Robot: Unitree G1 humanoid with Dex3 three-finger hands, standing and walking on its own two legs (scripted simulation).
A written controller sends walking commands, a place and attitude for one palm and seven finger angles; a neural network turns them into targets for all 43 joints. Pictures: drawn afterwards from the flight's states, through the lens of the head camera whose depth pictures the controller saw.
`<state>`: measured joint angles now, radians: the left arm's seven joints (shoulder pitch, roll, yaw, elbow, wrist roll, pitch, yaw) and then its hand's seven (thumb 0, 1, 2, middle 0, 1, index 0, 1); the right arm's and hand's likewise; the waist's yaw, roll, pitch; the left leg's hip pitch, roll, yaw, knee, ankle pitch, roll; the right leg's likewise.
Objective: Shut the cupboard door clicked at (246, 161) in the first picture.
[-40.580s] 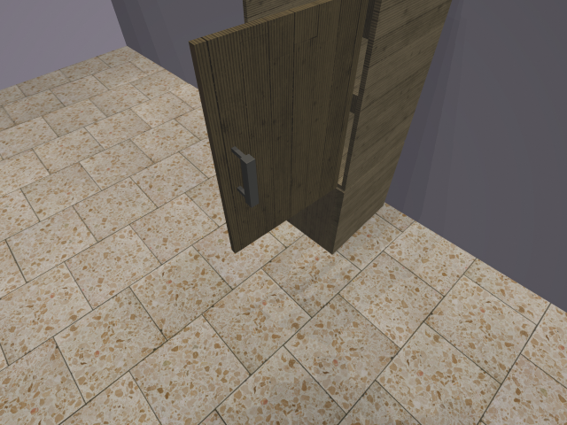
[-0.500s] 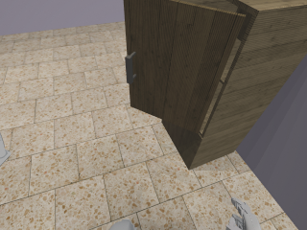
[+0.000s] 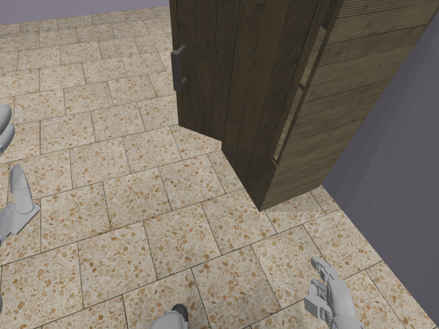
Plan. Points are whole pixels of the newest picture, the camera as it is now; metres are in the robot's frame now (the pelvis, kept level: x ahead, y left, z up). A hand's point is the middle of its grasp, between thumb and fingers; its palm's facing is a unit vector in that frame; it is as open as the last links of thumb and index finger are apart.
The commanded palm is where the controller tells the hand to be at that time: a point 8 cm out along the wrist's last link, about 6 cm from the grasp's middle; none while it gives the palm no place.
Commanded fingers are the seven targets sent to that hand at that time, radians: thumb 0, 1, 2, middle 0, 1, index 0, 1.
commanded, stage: stop stepping back and stand still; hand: left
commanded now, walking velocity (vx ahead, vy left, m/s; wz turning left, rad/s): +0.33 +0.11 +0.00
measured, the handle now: (180, 68) +0.86 +0.20 -0.03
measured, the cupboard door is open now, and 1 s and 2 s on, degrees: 41 41 41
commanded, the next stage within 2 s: let the arm hang, fingers relaxed in 0.80 s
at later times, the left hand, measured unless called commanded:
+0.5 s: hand out of the picture +0.14 +0.29 +0.19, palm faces +0.36 -0.82 -0.46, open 7.5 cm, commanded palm +0.10 +0.34 +0.19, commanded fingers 0.00 0.90 0.90 -0.20 -0.30 -0.20 -0.30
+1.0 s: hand (25, 265) +0.18 +0.30 +0.06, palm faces +0.19 -0.85 -0.49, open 7.4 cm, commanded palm none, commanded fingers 0.00 0.90 0.90 -0.20 -0.30 -0.20 -0.30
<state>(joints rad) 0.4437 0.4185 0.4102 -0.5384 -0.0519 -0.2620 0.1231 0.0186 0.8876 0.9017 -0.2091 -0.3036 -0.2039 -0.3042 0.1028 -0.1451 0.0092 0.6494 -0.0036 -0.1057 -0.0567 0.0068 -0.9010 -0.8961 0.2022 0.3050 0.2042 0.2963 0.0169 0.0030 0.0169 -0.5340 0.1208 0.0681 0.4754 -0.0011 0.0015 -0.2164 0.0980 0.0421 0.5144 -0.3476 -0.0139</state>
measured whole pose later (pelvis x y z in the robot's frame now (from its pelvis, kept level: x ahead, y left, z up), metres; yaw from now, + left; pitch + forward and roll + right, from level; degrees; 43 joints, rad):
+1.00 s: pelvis -0.05 +0.06 +0.00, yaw -1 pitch +1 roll +0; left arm 0.34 0.37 0.21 -0.01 0.02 -0.07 0.05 0.01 0.89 0.90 -0.20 -0.30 -0.20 -0.30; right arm 0.21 -0.26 -0.02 0.75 -0.01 -0.07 0.00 0.01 -0.90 -0.90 0.20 0.30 0.20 0.30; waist 0.00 0.07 -0.04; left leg -0.38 0.03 0.02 0.65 -0.26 -0.01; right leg -0.30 0.03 -0.07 0.60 -0.32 -0.06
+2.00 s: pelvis -0.06 +0.09 +0.02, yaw -3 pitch -2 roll +0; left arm 0.34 0.11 0.01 1.13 0.01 0.00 0.03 0.01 0.90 0.90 -0.20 -0.30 -0.20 -0.30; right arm 0.36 -0.11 0.00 1.12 -0.02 0.01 -0.04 0.00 -0.91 -0.90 0.20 0.30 0.20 0.30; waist 0.00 -0.01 0.00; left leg -0.22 0.00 0.05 0.43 -0.18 0.02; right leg -0.19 0.01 -0.03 0.43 -0.21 -0.02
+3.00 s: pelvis -0.04 +0.09 +0.00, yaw +7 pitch -2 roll -1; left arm 0.20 0.20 0.06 1.00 0.02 0.03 0.03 0.01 0.90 0.90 -0.20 -0.30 -0.20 -0.30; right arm 0.25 -0.18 -0.03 1.02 -0.02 0.06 0.00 0.00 -0.91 -0.90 0.20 0.30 0.20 0.30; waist -0.02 -0.02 0.09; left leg -0.31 0.02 0.04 0.64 -0.27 0.01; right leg -0.21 -0.05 -0.18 0.62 -0.37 -0.01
